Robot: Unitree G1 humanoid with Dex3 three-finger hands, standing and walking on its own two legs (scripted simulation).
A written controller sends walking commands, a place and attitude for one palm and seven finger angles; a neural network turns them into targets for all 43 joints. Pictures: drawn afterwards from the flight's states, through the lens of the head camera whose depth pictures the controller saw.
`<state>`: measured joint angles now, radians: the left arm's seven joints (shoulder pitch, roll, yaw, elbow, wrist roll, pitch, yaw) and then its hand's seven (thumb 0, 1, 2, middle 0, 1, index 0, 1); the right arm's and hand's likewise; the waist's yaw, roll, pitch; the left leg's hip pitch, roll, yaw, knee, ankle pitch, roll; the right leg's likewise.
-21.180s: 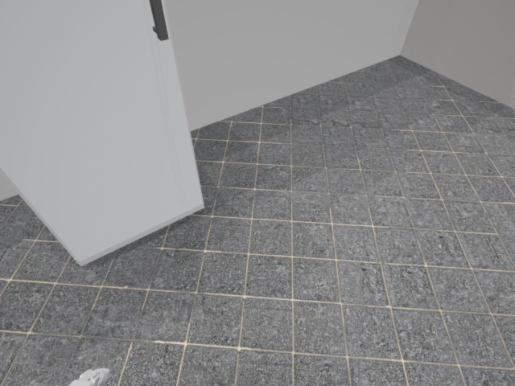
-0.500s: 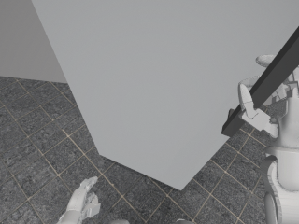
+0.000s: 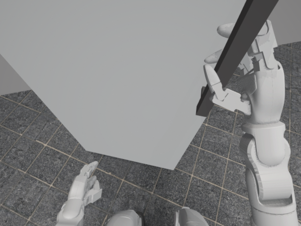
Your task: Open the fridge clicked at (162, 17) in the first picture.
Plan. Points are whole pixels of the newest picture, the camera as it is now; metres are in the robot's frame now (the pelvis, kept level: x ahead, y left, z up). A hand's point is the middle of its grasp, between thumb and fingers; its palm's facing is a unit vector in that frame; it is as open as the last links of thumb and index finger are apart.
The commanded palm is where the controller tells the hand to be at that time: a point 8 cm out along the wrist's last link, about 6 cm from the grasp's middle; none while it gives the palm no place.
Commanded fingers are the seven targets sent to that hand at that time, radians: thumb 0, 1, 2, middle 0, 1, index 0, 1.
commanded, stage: walk backward, drawing the door open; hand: right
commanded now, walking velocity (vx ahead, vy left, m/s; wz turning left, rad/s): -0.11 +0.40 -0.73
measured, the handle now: (226, 54) +0.37 -0.06 +0.26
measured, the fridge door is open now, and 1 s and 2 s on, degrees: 27 53 72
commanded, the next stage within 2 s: stop walking and hold the door back in 1.48 s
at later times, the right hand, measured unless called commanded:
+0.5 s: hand (184, 137) +0.24 +0.00 +0.23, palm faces +0.34 +0.92 -0.17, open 7.2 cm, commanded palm +0.19 -0.05 +0.22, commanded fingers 0.00 -0.90 -0.90 0.45 1.40 0.45 1.40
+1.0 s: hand (118, 218) +0.14 +0.06 +0.23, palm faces +0.73 +0.65 -0.22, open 6.9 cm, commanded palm +0.07 +0.04 +0.23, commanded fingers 0.00 -0.90 -0.90 0.45 1.40 0.45 1.40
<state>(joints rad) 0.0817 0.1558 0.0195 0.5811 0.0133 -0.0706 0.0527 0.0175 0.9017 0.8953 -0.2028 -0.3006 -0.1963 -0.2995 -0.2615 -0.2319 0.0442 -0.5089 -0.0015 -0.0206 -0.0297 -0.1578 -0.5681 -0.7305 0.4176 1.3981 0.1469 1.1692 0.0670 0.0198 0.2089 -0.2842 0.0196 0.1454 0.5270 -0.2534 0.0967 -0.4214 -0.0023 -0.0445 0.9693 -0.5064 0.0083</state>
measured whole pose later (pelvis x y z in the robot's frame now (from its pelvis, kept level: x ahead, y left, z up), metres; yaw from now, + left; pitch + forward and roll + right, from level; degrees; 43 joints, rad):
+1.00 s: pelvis +0.00 +0.38 -0.01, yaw -35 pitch -1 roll +2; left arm 0.17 0.11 -0.02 0.61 -0.02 -0.10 0.01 0.02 0.90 0.90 -0.21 -0.30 -0.20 -0.30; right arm -0.06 -0.35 -0.23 -0.54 0.11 -0.04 -0.07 -0.14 -0.63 -0.87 0.46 1.40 0.17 1.27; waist -0.02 -0.03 0.13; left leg -0.22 0.03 0.01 0.46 -0.18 -0.05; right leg -0.34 -0.14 0.17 0.58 -0.28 0.08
